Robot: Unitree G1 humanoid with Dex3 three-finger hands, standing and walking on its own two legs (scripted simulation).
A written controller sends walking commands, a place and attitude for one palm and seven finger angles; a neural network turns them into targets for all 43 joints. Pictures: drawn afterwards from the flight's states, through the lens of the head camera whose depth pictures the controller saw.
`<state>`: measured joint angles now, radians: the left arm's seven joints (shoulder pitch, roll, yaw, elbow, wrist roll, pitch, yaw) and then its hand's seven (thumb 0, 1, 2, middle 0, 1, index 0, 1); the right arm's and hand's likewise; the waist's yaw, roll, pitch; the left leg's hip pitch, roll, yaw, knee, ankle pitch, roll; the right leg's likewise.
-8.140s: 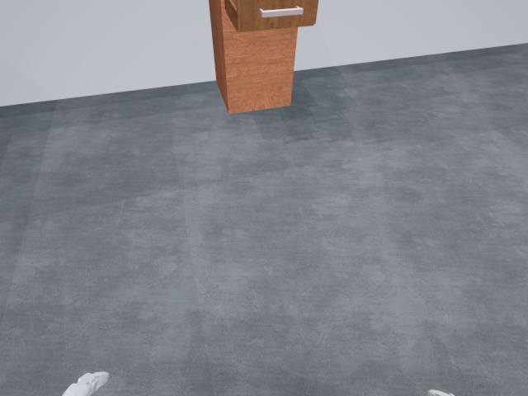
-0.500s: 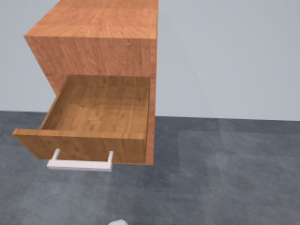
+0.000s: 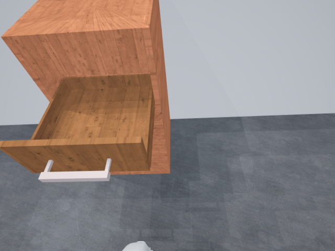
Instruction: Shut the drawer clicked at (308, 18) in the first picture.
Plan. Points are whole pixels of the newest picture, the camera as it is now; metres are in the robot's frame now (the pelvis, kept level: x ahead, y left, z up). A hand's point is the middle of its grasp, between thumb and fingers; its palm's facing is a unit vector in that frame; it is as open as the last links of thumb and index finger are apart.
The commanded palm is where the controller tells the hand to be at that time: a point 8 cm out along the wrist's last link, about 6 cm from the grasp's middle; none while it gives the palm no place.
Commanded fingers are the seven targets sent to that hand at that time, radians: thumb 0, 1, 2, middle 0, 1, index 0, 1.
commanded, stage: come to a stop and stand still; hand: left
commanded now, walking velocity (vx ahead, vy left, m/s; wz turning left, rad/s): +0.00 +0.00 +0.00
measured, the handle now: (77, 169) +0.32 +0.29 -0.04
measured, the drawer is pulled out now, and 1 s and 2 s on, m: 0.28 0.28 0.28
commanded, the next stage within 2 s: look again from close up in 0.74 s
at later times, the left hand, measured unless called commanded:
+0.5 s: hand out of the picture -0.04 +0.14 -0.16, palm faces +0.09 -0.97 -0.21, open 7.3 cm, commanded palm none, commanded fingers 0.00 0.90 0.90 -0.20 -0.30 -0.20 -0.30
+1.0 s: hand out of the picture -0.08 +0.15 -0.16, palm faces +0.04 -0.98 -0.18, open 7.3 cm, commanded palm none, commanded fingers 0.00 0.90 0.90 -0.20 -0.30 -0.20 -0.30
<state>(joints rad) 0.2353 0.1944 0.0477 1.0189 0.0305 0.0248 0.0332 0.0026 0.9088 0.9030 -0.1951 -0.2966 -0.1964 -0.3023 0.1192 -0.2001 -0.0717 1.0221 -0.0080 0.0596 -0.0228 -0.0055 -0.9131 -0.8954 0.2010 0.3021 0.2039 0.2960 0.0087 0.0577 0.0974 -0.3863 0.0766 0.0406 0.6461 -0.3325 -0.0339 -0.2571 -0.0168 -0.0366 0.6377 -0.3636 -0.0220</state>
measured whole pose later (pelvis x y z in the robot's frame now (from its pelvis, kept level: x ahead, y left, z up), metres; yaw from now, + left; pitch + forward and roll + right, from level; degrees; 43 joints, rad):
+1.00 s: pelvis -0.06 -0.01 +0.01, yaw +2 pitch -2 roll +0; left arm 0.33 0.10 -0.01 1.13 0.02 -0.02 0.05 0.01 0.91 0.90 -0.20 -0.30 -0.20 -0.30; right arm 0.38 -0.13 -0.01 1.08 -0.01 -0.01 -0.03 0.00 -0.91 -0.90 0.20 0.30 0.20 0.30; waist -0.03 0.02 0.01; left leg -0.18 0.01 0.03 0.52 -0.30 0.00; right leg -0.26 0.02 -0.08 0.47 -0.18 -0.05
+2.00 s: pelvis +0.01 +0.06 +0.01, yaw +2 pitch -2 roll -1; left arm 0.33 0.12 0.02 1.09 0.02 0.00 0.04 0.01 0.91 0.90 -0.20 -0.30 -0.20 -0.30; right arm 0.38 -0.11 0.03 1.11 -0.01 -0.05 -0.04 0.00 -0.91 -0.90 0.20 0.30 0.20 0.30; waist -0.02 0.00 0.05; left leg -0.05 -0.07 0.06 0.49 -0.38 0.10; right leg -0.28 -0.03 -0.10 0.66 -0.41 -0.03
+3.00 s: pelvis -0.09 +0.01 +0.01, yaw +3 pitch -2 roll +2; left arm 0.33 0.10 0.00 1.08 0.01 0.01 0.02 0.01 0.91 0.90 -0.20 -0.30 -0.20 -0.30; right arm 0.39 -0.18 0.00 1.10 -0.02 0.02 -0.02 0.00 -0.91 -0.90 0.20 0.30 0.20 0.30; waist -0.03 0.05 0.04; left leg -0.19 -0.05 0.07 0.46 -0.25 0.04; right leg -0.33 0.05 0.00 0.49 -0.20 -0.06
